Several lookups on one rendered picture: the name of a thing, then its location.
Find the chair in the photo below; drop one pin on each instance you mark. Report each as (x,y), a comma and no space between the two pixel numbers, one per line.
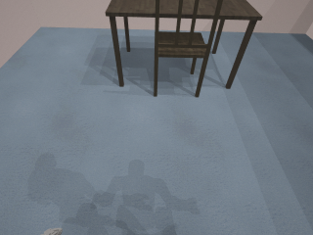
(176,44)

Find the table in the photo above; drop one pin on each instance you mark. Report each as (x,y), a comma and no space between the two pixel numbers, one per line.
(239,10)

